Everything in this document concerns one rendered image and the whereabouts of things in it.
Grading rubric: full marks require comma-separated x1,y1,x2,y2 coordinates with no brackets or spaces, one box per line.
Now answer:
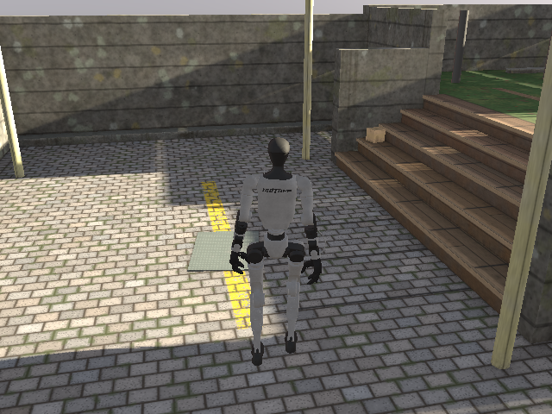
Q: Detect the stairs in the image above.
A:
336,99,532,314

